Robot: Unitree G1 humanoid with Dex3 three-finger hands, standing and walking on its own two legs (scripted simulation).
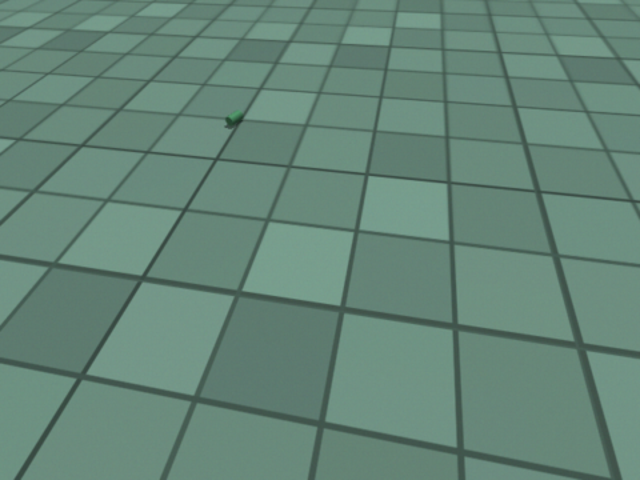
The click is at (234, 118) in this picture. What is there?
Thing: lying can
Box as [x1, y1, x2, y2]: [225, 110, 242, 125]
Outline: 239,110 235,111 226,117 226,122 229,125 232,125 242,118 242,113
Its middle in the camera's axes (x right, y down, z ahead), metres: -0.51 -0.74 +2.36
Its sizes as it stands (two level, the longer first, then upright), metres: 0.095 0.059 0.059
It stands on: the floor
